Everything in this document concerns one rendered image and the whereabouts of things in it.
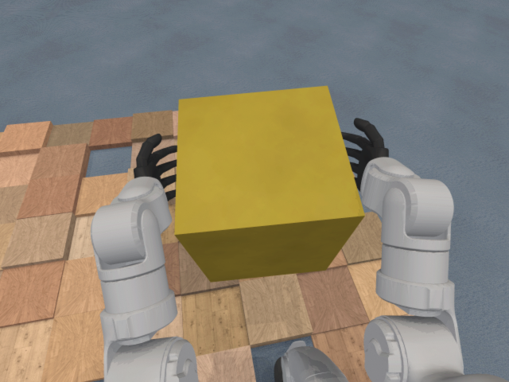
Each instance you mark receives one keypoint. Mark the carton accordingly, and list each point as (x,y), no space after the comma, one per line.
(264,184)

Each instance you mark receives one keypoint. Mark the robot right hand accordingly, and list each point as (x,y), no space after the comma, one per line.
(370,149)

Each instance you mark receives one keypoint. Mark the right robot thigh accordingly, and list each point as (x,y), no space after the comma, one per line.
(309,364)

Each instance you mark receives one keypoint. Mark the robot right upper arm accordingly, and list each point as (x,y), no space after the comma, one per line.
(414,349)

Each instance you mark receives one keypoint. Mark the robot left hand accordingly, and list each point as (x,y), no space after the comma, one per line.
(146,163)

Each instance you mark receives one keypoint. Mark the right robot shin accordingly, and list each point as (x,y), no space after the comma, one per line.
(295,345)

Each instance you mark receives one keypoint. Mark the right robot forearm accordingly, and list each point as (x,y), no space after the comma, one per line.
(416,232)

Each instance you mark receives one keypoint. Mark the robot left upper arm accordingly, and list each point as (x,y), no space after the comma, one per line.
(168,359)

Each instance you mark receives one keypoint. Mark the left robot forearm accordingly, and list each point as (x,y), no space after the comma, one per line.
(126,238)

